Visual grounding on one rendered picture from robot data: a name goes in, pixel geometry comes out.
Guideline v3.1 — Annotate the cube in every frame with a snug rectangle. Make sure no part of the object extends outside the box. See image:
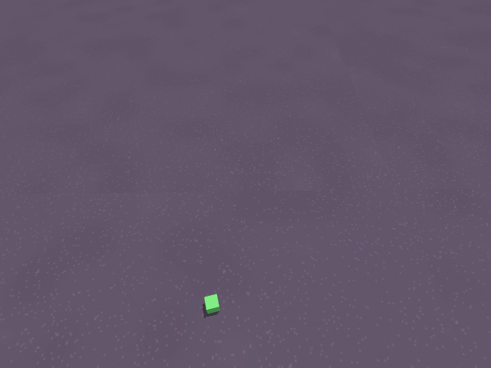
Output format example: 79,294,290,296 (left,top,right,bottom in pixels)
204,294,220,314

